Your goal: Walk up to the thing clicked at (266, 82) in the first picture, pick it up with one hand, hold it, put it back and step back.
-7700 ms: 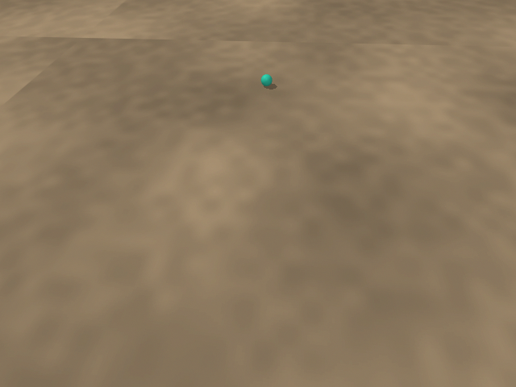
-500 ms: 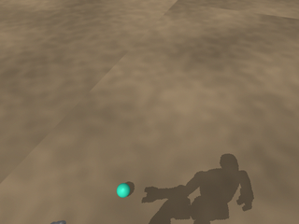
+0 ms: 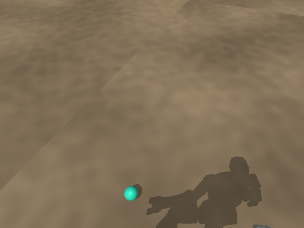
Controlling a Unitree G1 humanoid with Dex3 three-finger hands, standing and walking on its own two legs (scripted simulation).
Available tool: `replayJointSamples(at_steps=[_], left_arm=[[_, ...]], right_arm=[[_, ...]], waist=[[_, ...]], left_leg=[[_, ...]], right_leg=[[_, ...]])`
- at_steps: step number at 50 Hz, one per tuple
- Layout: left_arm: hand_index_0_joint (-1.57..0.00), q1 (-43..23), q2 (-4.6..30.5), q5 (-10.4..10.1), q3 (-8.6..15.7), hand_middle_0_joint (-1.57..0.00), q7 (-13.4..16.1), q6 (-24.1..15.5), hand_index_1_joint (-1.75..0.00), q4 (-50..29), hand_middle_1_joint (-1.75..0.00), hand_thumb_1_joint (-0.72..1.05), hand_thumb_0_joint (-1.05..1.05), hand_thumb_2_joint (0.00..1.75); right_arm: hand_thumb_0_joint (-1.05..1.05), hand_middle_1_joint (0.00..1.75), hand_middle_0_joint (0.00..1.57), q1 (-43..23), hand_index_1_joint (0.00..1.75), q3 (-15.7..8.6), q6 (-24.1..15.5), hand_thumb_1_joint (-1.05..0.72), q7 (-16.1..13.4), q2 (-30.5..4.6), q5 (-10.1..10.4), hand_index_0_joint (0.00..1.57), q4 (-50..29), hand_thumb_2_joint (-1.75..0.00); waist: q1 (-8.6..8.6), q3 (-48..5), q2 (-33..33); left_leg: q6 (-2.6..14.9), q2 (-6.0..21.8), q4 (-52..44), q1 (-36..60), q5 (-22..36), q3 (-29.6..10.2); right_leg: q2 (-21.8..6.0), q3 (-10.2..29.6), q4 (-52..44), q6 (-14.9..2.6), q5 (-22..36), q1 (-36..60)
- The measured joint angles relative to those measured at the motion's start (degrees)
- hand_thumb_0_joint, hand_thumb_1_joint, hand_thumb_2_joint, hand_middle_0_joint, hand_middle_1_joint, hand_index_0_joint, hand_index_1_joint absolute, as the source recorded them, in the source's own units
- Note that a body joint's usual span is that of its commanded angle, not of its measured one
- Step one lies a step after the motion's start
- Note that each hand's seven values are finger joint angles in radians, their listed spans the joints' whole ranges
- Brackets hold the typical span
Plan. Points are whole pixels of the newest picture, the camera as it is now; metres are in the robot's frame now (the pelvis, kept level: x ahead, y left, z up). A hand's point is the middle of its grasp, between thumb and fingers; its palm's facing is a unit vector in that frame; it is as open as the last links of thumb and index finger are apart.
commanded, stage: walk up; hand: left
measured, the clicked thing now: (130, 193) +0.45 +0.17 -0.74
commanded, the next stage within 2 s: none
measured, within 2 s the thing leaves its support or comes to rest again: neither
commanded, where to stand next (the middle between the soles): +0.09 -0.01 m, yaw -1 degrees
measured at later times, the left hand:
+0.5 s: hand out of the picture +0.08 +0.25 -0.15, palm faces +0.02 -0.94 -0.34, open 7.4 cm
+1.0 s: hand out of the picture +0.12 +0.27 -0.19, palm faces -0.02 -0.94 -0.35, open 7.4 cm
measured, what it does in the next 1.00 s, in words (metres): lifts its right foot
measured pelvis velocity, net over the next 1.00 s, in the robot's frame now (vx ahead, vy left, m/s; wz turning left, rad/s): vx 0.03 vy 0.00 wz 0.00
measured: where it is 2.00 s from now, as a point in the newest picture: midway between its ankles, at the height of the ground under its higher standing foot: outside the picture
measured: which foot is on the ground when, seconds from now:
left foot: down 0.00-1.00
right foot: down 0.00-0.68, up 0.70-1.00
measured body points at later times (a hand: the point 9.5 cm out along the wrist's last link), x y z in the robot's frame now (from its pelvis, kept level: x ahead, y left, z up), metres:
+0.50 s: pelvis +0.01 -0.01 +0.00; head +0.01 -0.01 +0.45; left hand +0.08 +0.30 -0.13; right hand +0.09 -0.31 -0.13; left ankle +0.03 +0.12 -0.73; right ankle -0.02 -0.14 -0.74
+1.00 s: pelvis +0.03 +0.00 -0.02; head +0.11 +0.03 +0.42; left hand +0.12 +0.32 -0.16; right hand +0.16 -0.31 -0.12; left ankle +0.10 +0.14 -0.74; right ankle +0.02 -0.16 -0.69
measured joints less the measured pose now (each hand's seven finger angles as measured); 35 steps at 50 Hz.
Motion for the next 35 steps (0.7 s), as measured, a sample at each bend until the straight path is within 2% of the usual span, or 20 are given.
replayJointSamples(at_steps=[20,21,24,25,27,30,31,32,33,34,35], left_arm=[[-0.2,-0.1,0.1,0.4,0.7,-0.2,0.0,0.1,-0.3,-0.7,-0.3,0.91,0.01,0.9],[-0.2,0.1,0.1,0.7,0.9,-0.2,-0.2,0.1,-0.3,-1.1,-0.3,0.91,0.01,0.9],[-0.2,2.5,0.1,1.9,1.6,-0.2,-0.9,-0.6,-0.3,-2.5,-0.3,0.91,0.01,0.9],[-0.2,3.5,0.1,2.1,1.8,-0.2,-1.0,-0.8,-0.3,-3.1,-0.3,0.91,0.01,0.9],[-0.2,5.4,0.3,2.4,2.3,-0.2,-1.0,-1.5,-0.3,-4.3,-0.3,0.9,0.01,0.9],[-0.2,7.7,0.7,2.6,2.7,-0.2,-1.0,-1.9,-0.3,-5.2,-0.3,0.9,0.01,0.9],[-0.2,8.4,1.1,2.6,2.7,-0.2,-1.1,-1.6,-0.3,-5.3,-0.3,0.9,0.01,0.9],[-0.2,8.8,1.6,2.4,2.6,-0.2,-1.1,-1.1,-0.3,-5.3,-0.3,0.9,0.01,0.9],[-0.2,9.1,2.1,1.9,2.6,-0.2,-1.0,-0.3,-0.3,-5.2,-0.3,0.9,0.01,0.9],[-0.2,8.9,2.6,1.4,2.7,-0.2,-0.7,0.6,-0.3,-5.1,-0.3,0.9,0.01,0.9],[-0.2,8.4,2.9,0.8,2.8,-0.2,-0.4,1.8,-0.3,-5.2,-0.3,0.9,0.01,0.9]], right_arm=[[0.0,0.3,0.2,2.0,0.3,0.2,0.6,-0.91,0.1,-0.2,-0.2,0.21,0.8,-0.9],[0.0,0.3,0.2,2.5,0.3,0.0,0.7,-0.91,0.3,-0.2,-0.3,0.21,0.5,-0.9],[0.0,0.3,0.2,5.4,0.3,-0.9,1.0,-0.91,1.4,-0.8,-1.2,0.21,-0.7,-0.9],[0.0,0.3,0.2,6.5,0.3,-1.2,1.3,-0.91,1.6,-1.2,-1.4,0.21,-0.9,-0.9],[0.0,0.3,0.2,8.2,0.3,-1.9,1.5,-0.91,2.0,-2.0,-1.7,0.21,-1.3,-0.9],[0.0,0.3,0.2,9.5,0.3,-2.8,1.2,-0.91,2.3,-3.5,-1.9,0.21,-1.9,-0.9],[0.0,0.3,0.2,9.8,0.3,-3.1,0.9,-0.91,2.4,-3.8,-1.9,0.21,-2.1,-0.9],[0.0,0.3,0.2,10.0,0.3,-3.2,0.4,-0.91,2.2,-3.9,-1.8,0.21,-2.2,-0.9],[0.0,0.3,0.2,9.9,0.3,-3.3,-0.2,-0.91,1.8,-3.8,-1.7,0.21,-2.2,-0.9],[0.0,0.3,0.2,9.4,0.3,-3.4,-0.6,-0.91,1.2,-3.3,-1.7,0.21,-2.4,-0.9],[0.0,0.3,0.2,9.0,0.3,-3.3,-1.0,-0.91,0.5,-2.7,-1.6,0.21,-2.8,-0.9]], waist=[[-0.68,-0.2,0.2],[-0.72,-0.3,0.2],[-0.59,-1.8,0.3],[-0.55,-2.4,0.4],[0.01,-2.6,0.2],[0.39,-1.6,1.0],[0.46,-1.2,1.0],[0.52,-0.8,0.6],[0.6,-0.3,-0.1],[0.69,0.4,-1.3],[0.5,1.1,-1.9]], left_leg=[[-0.67,0.3,-0.8,0.5,0.5,-1.0],[-0.31,0.3,-0.1,0.3,-0.6,-1.0],[1.07,0.1,5.3,-1.1,-10.2,-0.7],[1.06,0.3,8.2,-2.1,-11.9,0.1],[0.94,0.5,13.3,-3.9,-12.3,1.8],[1.22,2.1,14.0,-5.5,-13.3,3.0],[1.36,2.5,12.0,-5.4,-12.6,3.4],[1.1,2.6,9.5,-4.7,-8.5,3.8],[0.81,2.1,7.8,-3.8,-1.5,4.4],[0.9,1.4,8.1,-3.6,-0.7,5.2],[1.17,1.1,8.6,-3.7,-1.8,5.5]], right_leg=[[0.4,-0.9,-0.1,-0.65,-0.1,0.5],[0.4,-1.0,0.4,-0.96,-1.0,0.4],[0.4,-1.1,2.4,-2.2,-6.3,0.5],[0.3,-1.3,2.1,-2.4,-6.3,1.0],[-0.2,-1.4,0.9,-2.54,-2.9,2.3],[-0.3,-2.0,0.5,-1.12,-3.9,4.5],[-0.5,-2.1,1.1,-0.71,-4.8,5.0],[-1.0,-2.0,2.7,-0.19,-6.1,4.9],[-1.8,-1.6,5.2,0.24,-7.7,4.4],[-2.8,-0.8,8.8,0.01,-8.8,3.0],[-2.2,1.3,13.0,-0.5,-10.9,0.8]])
